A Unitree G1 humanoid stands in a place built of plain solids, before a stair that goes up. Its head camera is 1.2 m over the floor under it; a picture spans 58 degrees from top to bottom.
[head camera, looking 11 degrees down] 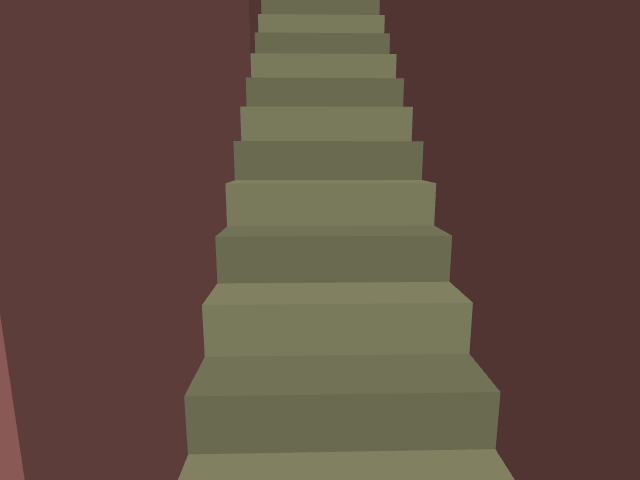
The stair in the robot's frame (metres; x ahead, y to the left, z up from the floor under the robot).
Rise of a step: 0.18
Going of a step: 0.24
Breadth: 0.89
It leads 1 degrees to the left of straight ahead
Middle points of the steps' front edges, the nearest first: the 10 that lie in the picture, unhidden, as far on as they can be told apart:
1.11 -0.07 0.54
1.35 -0.06 0.73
1.59 -0.05 0.91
1.83 -0.05 1.09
2.08 -0.04 1.27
2.32 -0.04 1.45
2.56 -0.03 1.63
2.80 -0.02 1.81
3.04 -0.02 1.99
3.28 -0.01 2.17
